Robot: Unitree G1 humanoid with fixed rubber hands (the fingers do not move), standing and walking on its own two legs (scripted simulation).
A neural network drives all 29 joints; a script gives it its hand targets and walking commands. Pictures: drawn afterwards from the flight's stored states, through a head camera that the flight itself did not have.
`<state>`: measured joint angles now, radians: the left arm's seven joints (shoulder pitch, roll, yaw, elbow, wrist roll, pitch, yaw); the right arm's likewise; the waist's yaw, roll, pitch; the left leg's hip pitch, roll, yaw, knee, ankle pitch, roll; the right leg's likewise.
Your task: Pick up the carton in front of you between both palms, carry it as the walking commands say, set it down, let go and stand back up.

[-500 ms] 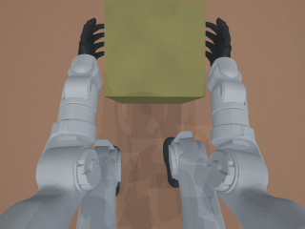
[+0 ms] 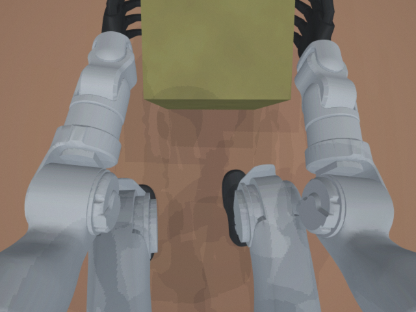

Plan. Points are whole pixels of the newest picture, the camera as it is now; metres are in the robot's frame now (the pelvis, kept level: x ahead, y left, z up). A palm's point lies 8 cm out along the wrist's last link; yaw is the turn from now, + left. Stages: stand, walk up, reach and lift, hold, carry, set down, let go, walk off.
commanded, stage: set down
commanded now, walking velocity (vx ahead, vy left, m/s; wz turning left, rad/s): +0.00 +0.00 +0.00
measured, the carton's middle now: (213, 51) +0.52 -0.07 -0.24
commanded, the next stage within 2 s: none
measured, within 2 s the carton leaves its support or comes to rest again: rests again in 0.82 s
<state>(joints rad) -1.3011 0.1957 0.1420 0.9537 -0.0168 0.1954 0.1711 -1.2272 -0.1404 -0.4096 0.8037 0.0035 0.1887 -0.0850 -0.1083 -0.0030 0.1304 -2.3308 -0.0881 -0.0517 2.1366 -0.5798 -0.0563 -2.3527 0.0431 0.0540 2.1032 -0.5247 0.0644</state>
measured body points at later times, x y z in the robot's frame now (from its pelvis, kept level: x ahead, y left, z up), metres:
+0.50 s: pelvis -0.01 +0.01 -0.01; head +0.34 +0.00 +0.27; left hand +0.54 +0.09 -0.18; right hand +0.51 -0.21 -0.16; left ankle +0.10 +0.13 -0.35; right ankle +0.12 -0.13 -0.35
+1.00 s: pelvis -0.01 +0.00 -0.01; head +0.35 +0.00 +0.26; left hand +0.54 +0.09 -0.19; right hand +0.50 -0.22 -0.17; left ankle +0.10 +0.12 -0.35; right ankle +0.12 -0.13 -0.35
